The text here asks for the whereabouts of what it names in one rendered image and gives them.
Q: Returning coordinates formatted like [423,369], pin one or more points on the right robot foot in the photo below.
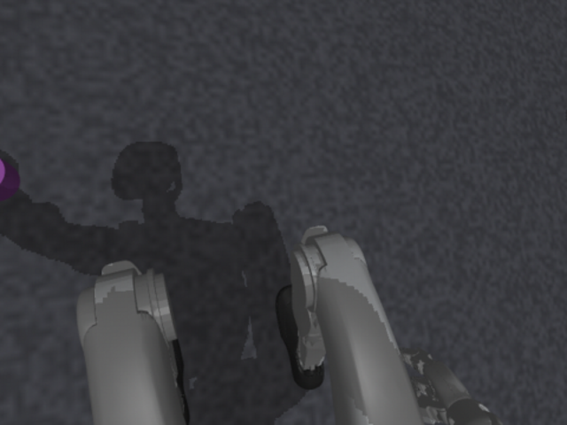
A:
[305,379]

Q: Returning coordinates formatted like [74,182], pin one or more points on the right robot arm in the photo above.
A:
[469,411]

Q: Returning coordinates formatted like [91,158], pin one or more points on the tin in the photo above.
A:
[9,180]

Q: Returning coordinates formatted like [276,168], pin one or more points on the left robot foot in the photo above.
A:
[179,379]

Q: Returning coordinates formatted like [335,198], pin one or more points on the right robot hand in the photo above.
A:
[440,386]

